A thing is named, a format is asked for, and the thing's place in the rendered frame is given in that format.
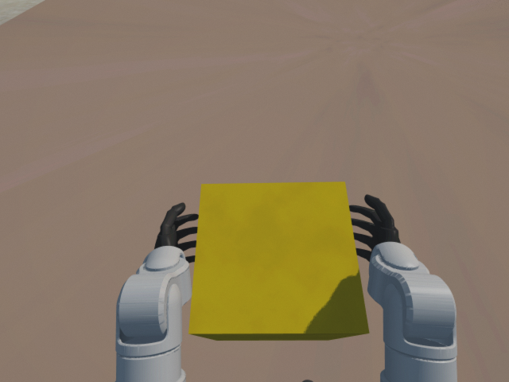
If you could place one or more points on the robot right hand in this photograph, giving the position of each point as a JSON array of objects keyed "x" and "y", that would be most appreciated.
[{"x": 383, "y": 229}]

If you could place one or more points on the robot left forearm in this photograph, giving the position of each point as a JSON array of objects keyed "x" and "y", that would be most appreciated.
[{"x": 149, "y": 319}]

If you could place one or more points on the robot right forearm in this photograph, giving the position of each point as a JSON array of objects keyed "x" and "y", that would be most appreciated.
[{"x": 419, "y": 317}]

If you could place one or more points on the robot left hand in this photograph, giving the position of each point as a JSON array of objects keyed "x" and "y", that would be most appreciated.
[{"x": 169, "y": 236}]

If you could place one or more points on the carton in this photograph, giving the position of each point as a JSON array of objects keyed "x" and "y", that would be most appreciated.
[{"x": 276, "y": 262}]

